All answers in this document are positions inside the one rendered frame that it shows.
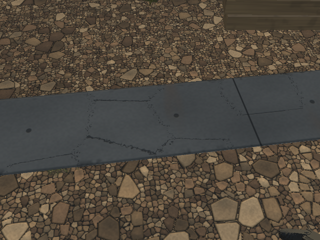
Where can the robot right hand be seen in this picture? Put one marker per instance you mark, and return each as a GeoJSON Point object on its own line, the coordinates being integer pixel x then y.
{"type": "Point", "coordinates": [298, 234]}

